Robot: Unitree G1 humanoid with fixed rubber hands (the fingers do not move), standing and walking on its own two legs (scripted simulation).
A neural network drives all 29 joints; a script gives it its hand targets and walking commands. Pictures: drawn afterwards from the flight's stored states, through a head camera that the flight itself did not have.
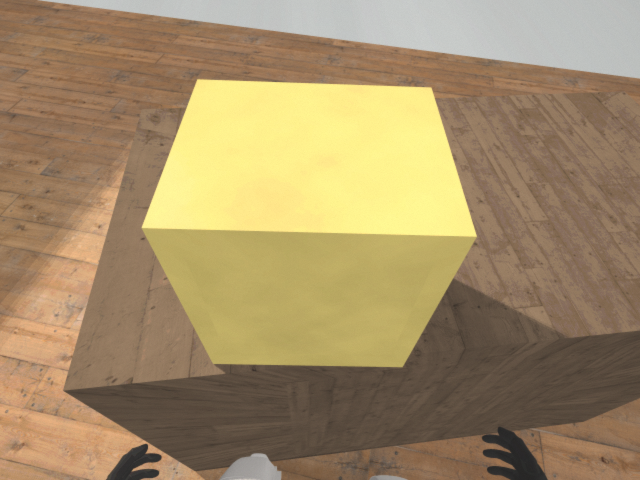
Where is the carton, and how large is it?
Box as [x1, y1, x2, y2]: [142, 79, 476, 366]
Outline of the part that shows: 197,79 142,225 142,229 212,362 246,364 402,366 476,236 431,88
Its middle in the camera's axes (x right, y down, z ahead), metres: -0.01 +0.00 +0.45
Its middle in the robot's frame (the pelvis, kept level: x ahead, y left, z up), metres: +0.36 +0.03 +0.11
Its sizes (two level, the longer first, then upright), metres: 0.245 0.200 0.275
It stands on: a pedestal, 0.72 m high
